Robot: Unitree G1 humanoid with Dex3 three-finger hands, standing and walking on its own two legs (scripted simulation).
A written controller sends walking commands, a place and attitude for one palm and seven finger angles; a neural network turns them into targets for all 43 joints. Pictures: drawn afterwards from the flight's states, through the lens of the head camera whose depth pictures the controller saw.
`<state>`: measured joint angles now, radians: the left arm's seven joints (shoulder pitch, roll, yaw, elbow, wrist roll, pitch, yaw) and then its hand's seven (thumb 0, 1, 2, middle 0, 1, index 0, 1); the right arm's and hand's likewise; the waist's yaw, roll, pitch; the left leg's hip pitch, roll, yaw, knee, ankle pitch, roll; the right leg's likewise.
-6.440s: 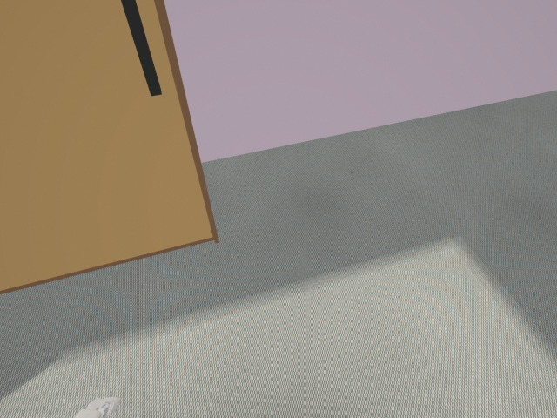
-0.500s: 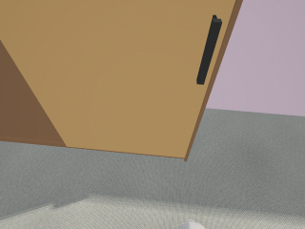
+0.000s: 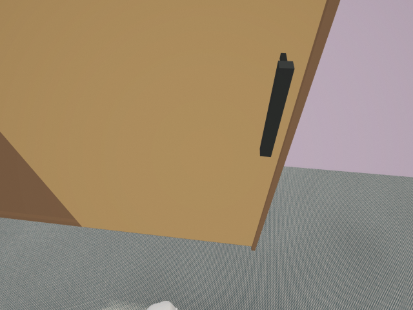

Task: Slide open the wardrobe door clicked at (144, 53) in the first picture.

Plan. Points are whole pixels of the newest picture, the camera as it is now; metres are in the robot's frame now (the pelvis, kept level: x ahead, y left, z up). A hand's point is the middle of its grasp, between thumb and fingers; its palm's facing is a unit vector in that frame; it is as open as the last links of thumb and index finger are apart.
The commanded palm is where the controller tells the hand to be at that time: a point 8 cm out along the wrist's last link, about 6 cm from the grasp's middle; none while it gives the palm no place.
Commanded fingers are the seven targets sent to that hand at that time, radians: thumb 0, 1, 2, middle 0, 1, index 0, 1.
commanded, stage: come to a stop and stand still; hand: right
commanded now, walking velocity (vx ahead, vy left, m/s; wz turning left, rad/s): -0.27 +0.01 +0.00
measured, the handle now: (273, 109) +0.51 -0.12 +0.12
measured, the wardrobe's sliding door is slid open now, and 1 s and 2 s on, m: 0.00 0.00 0.00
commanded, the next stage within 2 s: look again from close up in 1.42 s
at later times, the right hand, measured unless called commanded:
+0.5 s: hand out of the picture +0.06 -0.20 -0.20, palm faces +0.07 +0.98 -0.18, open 7.3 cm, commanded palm none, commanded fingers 0.00 -0.90 -0.90 0.20 0.30 0.20 0.30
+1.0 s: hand out of the picture -0.06 -0.17 -0.18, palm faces +0.03 +0.99 -0.16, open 7.4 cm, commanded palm none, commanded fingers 0.00 -0.90 -0.90 0.20 0.30 0.20 0.30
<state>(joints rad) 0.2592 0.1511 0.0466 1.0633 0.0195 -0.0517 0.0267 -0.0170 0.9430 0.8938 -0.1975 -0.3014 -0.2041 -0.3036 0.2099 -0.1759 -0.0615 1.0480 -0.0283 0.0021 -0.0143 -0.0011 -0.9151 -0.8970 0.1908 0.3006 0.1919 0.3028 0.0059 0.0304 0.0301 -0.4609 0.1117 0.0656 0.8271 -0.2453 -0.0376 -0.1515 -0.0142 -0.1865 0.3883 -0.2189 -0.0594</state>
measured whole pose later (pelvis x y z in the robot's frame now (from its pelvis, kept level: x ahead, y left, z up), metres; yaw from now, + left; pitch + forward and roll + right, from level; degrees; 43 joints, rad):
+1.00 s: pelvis -0.05 -0.01 +0.00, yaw +0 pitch -3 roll +0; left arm 0.28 0.14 0.01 1.14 0.00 0.01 0.02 0.00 0.92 0.89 -0.20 -0.30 -0.20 -0.30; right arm 0.30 -0.11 0.00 1.15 -0.01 0.01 -0.04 0.00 -0.91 -0.90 0.19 0.30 0.20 0.30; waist 0.01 0.00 0.03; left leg -0.13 0.02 0.04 0.42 -0.24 0.00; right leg -0.19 0.01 -0.10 0.39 -0.15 -0.04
